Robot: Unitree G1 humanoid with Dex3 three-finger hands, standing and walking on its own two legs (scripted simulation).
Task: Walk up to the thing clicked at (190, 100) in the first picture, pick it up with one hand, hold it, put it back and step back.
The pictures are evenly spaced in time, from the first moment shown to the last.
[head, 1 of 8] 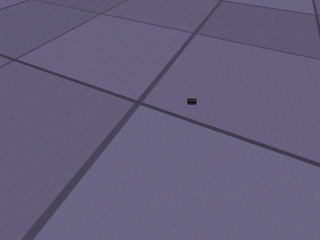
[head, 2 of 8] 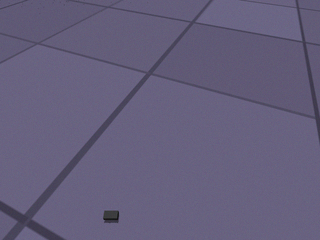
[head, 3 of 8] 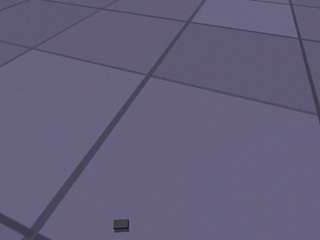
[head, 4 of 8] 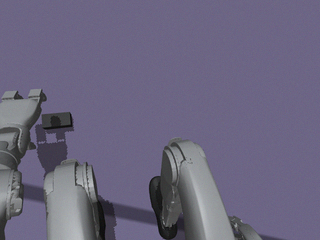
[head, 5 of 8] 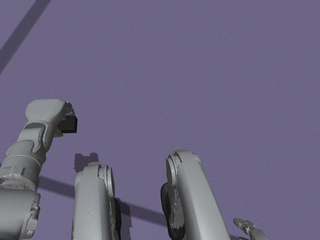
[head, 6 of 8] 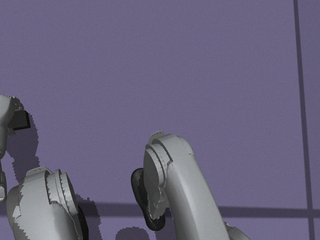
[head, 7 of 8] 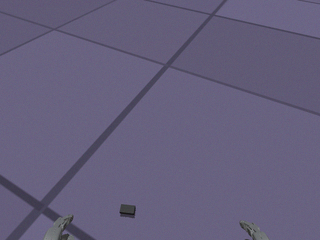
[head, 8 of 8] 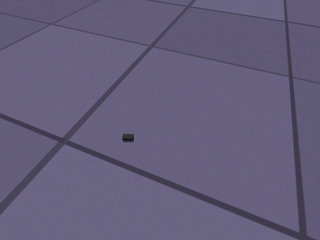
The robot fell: no
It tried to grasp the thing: yes
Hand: left
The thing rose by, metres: 0.68
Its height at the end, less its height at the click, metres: +0.00
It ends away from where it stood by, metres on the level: 0.00
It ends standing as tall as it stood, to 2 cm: yes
